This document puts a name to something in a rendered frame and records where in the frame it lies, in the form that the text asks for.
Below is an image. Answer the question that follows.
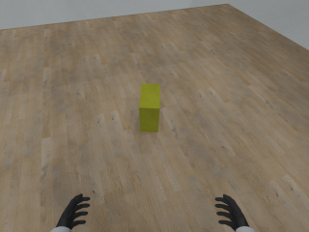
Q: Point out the carton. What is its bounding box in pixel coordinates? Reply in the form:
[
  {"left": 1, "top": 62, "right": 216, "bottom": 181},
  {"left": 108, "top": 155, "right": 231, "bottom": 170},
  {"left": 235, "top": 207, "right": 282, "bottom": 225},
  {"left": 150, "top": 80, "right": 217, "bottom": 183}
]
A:
[{"left": 139, "top": 83, "right": 160, "bottom": 132}]

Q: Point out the left robot hand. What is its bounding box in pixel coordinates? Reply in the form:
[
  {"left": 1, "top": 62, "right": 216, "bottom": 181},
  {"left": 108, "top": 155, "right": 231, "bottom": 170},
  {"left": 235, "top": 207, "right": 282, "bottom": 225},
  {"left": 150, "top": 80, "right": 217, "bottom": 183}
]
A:
[{"left": 56, "top": 193, "right": 91, "bottom": 230}]

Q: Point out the right robot hand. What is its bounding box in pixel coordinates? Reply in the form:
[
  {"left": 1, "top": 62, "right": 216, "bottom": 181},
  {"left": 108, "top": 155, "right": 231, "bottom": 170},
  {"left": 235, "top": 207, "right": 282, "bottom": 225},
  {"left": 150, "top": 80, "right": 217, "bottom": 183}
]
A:
[{"left": 214, "top": 194, "right": 249, "bottom": 232}]

